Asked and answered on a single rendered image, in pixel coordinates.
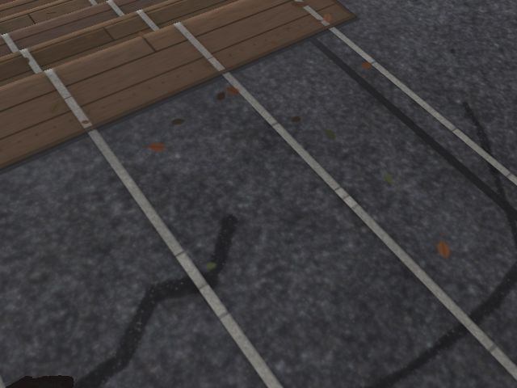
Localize stairs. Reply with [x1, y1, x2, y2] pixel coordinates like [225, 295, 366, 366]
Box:
[0, 0, 238, 86]

